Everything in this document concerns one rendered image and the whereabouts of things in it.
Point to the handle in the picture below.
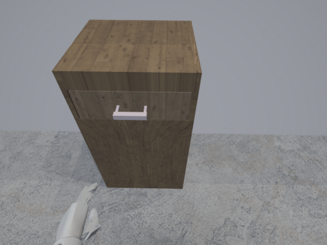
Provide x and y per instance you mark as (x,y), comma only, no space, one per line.
(129,115)

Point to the drawer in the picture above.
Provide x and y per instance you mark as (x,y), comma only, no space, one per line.
(160,104)

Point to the robot left hand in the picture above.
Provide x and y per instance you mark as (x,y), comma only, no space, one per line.
(73,222)

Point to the cabinet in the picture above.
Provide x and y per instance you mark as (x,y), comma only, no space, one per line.
(134,55)

